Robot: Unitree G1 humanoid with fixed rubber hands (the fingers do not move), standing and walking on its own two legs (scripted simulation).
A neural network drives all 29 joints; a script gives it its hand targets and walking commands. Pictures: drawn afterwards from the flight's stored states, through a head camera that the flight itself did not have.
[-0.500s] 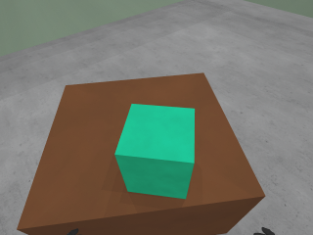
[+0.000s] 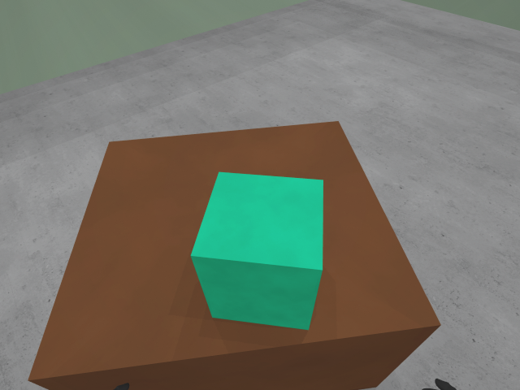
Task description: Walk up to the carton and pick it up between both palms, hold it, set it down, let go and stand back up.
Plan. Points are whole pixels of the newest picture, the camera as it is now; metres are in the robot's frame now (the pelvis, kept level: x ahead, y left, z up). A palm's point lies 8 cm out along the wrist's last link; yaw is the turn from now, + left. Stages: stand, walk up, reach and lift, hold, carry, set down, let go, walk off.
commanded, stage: stand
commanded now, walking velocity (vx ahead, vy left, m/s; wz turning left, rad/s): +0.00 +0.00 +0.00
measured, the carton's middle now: (264, 252) +0.40 +0.03 -0.08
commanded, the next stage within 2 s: none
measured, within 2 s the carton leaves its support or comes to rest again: neither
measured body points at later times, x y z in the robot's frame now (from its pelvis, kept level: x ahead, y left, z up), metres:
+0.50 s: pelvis -0.01 +0.00 +0.00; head -0.01 +0.00 +0.45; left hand +0.10 +0.29 -0.12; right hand +0.10 -0.27 -0.12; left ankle +0.01 +0.11 -0.74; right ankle +0.00 -0.11 -0.74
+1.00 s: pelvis -0.01 +0.00 +0.00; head -0.01 +0.00 +0.45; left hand +0.09 +0.29 -0.12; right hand +0.10 -0.27 -0.12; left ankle +0.01 +0.11 -0.74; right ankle +0.00 -0.11 -0.74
